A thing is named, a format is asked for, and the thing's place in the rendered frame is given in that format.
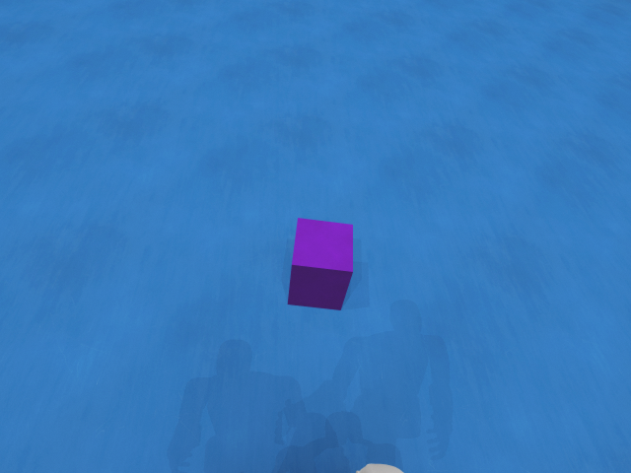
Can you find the carton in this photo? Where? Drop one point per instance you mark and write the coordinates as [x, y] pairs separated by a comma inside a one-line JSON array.
[[322, 264]]

